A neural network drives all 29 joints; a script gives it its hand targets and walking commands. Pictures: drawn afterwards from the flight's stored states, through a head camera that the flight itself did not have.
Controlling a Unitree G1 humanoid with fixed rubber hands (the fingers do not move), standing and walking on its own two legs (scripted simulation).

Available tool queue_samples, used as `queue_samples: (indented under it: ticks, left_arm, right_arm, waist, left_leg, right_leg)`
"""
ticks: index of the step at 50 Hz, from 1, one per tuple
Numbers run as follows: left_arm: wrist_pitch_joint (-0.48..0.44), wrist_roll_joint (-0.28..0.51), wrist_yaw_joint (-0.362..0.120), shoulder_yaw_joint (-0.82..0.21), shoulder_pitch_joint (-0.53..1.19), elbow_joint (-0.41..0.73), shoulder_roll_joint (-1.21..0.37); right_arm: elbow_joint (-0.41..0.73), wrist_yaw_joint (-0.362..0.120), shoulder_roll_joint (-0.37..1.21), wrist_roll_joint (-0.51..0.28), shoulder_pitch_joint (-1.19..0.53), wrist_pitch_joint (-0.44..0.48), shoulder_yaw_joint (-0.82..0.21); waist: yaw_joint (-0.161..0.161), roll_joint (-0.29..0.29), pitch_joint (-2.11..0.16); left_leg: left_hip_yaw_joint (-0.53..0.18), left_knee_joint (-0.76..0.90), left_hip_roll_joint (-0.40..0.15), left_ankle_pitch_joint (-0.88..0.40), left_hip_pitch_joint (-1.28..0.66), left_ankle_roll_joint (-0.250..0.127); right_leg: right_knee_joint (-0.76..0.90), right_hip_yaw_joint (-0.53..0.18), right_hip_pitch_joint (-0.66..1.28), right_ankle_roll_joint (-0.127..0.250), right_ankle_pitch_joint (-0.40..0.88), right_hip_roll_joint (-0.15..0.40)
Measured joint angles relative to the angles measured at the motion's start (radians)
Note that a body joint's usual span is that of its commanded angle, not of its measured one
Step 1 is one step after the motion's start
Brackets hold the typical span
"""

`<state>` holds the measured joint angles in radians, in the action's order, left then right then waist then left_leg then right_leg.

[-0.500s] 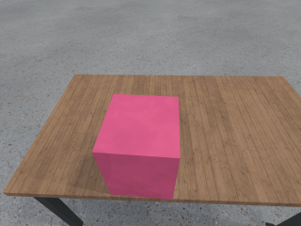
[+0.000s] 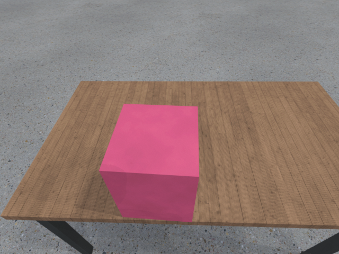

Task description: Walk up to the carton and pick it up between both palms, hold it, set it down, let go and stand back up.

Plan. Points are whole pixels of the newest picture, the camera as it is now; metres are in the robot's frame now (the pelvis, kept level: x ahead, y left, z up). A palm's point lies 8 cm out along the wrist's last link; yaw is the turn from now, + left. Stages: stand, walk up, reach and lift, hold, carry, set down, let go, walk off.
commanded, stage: walk up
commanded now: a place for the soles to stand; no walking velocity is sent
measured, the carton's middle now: (158, 164) +0.37 +0.05 +0.00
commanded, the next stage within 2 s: reach and lift in 1.94 s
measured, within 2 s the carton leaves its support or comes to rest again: neither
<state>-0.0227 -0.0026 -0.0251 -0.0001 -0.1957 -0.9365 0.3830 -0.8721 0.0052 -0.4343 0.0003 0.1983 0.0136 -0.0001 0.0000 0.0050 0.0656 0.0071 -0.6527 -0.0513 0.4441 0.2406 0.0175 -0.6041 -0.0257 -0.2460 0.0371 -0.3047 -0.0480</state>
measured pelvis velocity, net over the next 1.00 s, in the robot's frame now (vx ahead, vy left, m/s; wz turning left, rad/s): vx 0.00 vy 0.01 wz -0.02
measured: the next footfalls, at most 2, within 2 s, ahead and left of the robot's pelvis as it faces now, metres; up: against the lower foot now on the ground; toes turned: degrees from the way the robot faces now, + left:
none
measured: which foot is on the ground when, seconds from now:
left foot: down 0.00-1.00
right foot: down 0.00-1.00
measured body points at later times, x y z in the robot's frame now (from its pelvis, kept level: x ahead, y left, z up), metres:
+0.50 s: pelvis +0.00 +0.01 +0.00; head +0.01 +0.01 +0.45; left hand +0.09 +0.31 -0.12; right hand +0.11 -0.32 -0.10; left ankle +0.00 +0.14 -0.73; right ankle +0.01 -0.10 -0.72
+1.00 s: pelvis +0.00 +0.01 +0.00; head +0.01 +0.01 +0.45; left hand +0.09 +0.31 -0.12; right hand +0.10 -0.32 -0.10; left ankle +0.00 +0.14 -0.73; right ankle +0.01 -0.11 -0.73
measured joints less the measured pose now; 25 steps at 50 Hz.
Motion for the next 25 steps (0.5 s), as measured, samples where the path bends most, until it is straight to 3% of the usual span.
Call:
queue_samples:
  ticks: [3,8,12,16,18,21,25]
  left_arm:
    - [0.0,0.0,0.0,0.0,0.0,0.0,0.0]
    - [0.004,0.0,0.0,0.0,0.0,0.0,0.0]
    - [0.004,0.0,0.0,0.0,0.0,-0.003,0.0]
    - [0.004,0.0,0.0,0.0,0.0,-0.003,0.0]
    - [0.004,0.0,0.0,0.0,0.0,-0.003,0.0]
    - [0.004,0.0,0.0,0.0,0.0,-0.003,0.0]
    - [0.007,0.0,0.0,0.0,0.0,-0.003,0.0]
  right_arm:
    - [0.0,0.0,0.001,0.0,0.0,0.001,0.0]
    - [0.0,0.0,0.007,0.0,0.0,0.013,0.0]
    - [0.0,0.0,0.002,0.0,0.0,0.008,0.0]
    - [0.0,0.002,-0.001,0.0,0.0,-0.002,0.0]
    - [0.0,0.004,-0.001,0.0,0.0,-0.002,0.0]
    - [0.0,0.004,0.001,0.0,0.0,0.003,0.0]
    - [0.0,0.004,0.007,0.0,0.0,0.016,0.0]
  waist:
    - [0.0,0.0,0.004]
    - [0.0,-0.003,-0.012]
    - [0.0,-0.002,-0.015]
    - [0.0,-0.002,-0.003]
    - [0.0,-0.002,0.003]
    - [0.0,-0.002,0.004]
    - [0.0,-0.003,-0.004]
  left_leg:
    - [0.0,0.038,0.0,-0.14,-0.006,0.0]
    - [0.002,0.038,-0.003,-0.11,-0.006,0.002]
    - [0.002,0.027,-0.004,-0.092,-0.006,0.001]
    - [0.002,-0.011,-0.005,0.034,-0.006,0.0]
    - [0.002,-0.006,-0.005,0.009,-0.006,0.0]
    - [0.003,0.03,-0.004,-0.136,-0.008,0.0]
    - [0.003,0.031,-0.005,-0.103,-0.008,0.0]
  right_leg:
    - [0.0,-0.001,-0.001,-0.009,0.002,0.0]
    - [-0.006,-0.001,-0.006,-0.012,-0.041,-0.002]
    - [0.0,-0.002,-0.002,-0.008,0.01,-0.002]
    - [0.0,-0.004,0.007,-0.002,-0.006,-0.003]
    - [0.0,-0.004,0.007,-0.002,-0.005,-0.003]
    - [0.0,-0.005,0.003,-0.012,-0.002,-0.002]
    - [-0.009,-0.005,-0.001,-0.015,-0.064,-0.003]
